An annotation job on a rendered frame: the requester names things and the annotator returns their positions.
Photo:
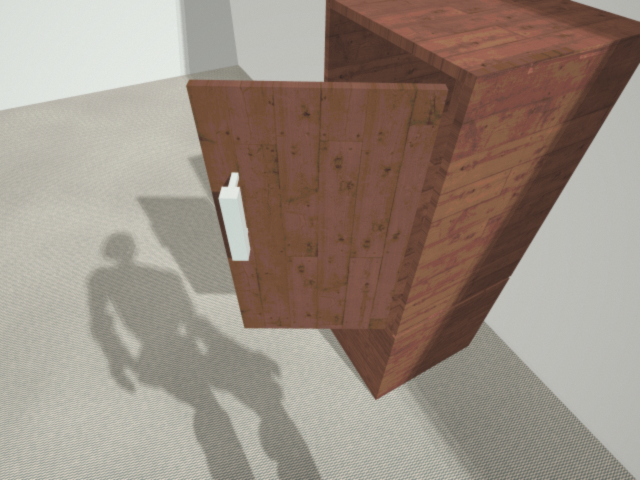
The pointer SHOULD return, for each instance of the cupboard door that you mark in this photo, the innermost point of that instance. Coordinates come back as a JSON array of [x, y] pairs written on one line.
[[330, 175]]

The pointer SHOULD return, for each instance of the handle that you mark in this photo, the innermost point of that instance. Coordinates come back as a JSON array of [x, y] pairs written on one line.
[[234, 219]]

